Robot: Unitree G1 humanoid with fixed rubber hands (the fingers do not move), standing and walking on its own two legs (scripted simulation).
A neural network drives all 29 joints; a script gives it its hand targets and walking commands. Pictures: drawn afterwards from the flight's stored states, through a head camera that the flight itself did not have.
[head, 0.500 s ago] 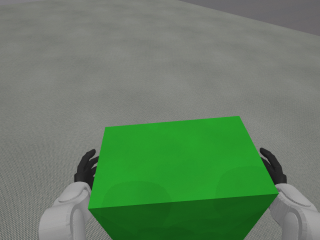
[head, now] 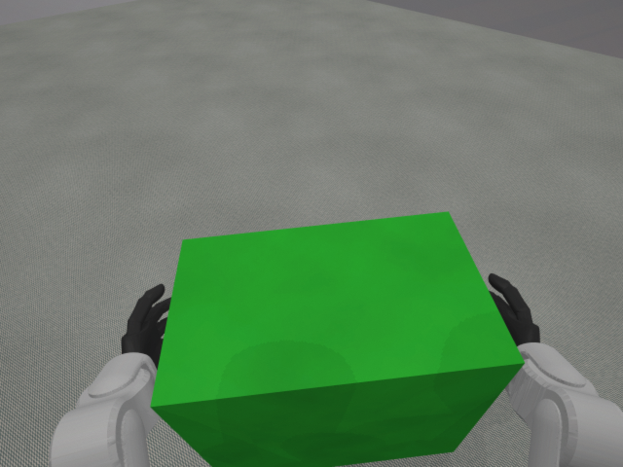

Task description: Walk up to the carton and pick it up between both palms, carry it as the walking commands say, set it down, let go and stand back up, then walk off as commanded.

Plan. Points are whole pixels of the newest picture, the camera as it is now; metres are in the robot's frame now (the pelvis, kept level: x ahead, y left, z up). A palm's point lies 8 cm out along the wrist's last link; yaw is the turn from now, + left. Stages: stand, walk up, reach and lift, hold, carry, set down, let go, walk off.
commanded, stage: carry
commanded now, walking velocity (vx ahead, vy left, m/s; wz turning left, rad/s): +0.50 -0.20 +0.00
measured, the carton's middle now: (329, 354) +0.25 -0.01 +0.05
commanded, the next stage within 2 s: none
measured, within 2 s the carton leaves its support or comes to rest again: neither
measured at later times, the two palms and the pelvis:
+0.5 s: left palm (304, 236) +0.43 +0.02 +0.08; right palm (552, 225) +0.44 -0.37 +0.07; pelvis +0.22 -0.17 -0.01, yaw +1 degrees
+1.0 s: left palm (386, 164) +0.65 -0.15 +0.05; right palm (565, 137) +0.71 -0.53 +0.07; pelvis +0.46 -0.36 -0.03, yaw +4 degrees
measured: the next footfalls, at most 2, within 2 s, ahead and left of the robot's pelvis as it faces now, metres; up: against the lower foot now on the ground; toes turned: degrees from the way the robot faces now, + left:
right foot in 0.06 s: +0.12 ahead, -0.19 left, +0.00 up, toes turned -7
left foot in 0.32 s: +0.24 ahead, -0.05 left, +0.00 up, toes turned +14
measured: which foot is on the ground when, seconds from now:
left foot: down 0.00-0.08, up 0.10-0.30, down 0.32-0.64, up 0.66-0.98, down 1.00-1.00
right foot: up 0.00-0.04, down 0.06-0.36, up 0.38-0.60, down 0.62-1.00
